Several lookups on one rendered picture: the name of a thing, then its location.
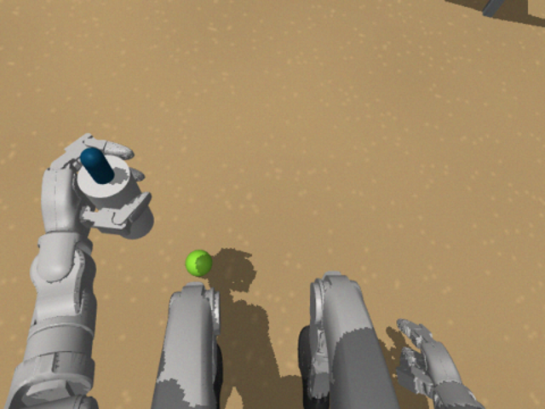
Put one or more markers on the right robot foot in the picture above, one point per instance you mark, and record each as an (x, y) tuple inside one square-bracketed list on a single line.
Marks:
[(305, 365)]

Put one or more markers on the left robot arm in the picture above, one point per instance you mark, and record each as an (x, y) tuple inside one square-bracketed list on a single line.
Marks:
[(57, 369)]

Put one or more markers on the right robot arm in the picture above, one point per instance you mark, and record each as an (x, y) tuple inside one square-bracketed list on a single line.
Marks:
[(452, 395)]

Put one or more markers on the left robot hand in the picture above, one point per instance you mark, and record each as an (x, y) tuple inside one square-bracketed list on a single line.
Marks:
[(66, 208)]

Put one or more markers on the right robot hand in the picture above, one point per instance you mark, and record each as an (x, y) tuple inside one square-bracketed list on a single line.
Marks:
[(422, 372)]

